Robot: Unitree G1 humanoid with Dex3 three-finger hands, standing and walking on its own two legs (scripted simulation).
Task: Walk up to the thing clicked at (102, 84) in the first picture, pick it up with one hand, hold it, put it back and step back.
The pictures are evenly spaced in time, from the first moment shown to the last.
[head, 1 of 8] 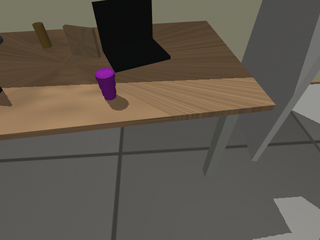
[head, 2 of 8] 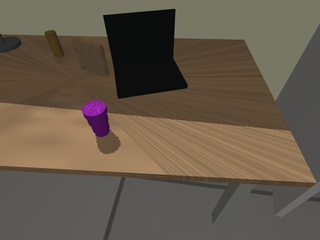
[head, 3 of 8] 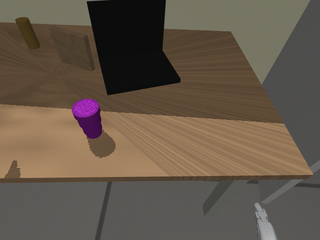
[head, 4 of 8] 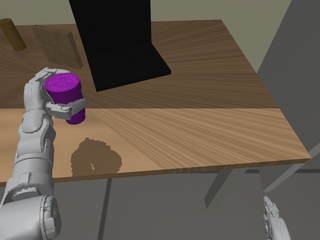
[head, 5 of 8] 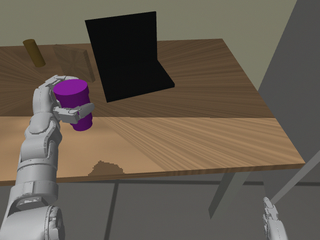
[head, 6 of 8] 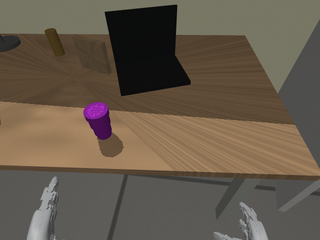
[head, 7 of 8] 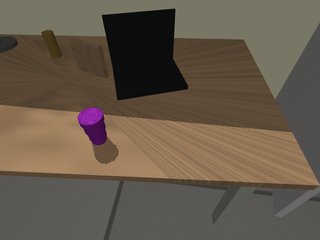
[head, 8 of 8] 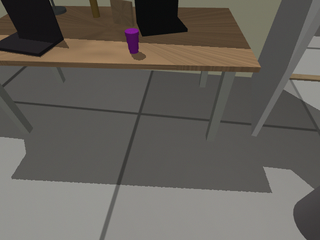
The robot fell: no
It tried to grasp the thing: yes
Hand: left
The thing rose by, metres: 0.24
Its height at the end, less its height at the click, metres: +0.00
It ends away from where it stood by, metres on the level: 0.02
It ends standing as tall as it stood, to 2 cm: yes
